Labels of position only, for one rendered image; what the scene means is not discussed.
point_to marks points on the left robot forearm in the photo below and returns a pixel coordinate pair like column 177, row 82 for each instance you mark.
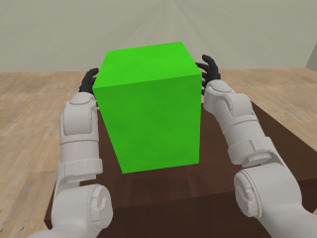
column 78, row 139

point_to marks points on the right robot hand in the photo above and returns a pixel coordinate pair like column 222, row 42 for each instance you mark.
column 211, row 69

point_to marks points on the pedestal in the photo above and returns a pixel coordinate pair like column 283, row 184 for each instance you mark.
column 198, row 200

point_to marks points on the right robot forearm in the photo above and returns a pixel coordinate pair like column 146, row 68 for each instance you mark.
column 248, row 145

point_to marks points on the left robot hand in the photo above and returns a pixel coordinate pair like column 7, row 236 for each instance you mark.
column 88, row 81

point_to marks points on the left robot upper arm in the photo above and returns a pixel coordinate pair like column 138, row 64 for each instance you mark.
column 79, row 212

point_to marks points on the carton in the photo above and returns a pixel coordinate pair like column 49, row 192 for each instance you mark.
column 150, row 101

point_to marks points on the right robot upper arm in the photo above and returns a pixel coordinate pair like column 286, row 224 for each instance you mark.
column 270, row 194

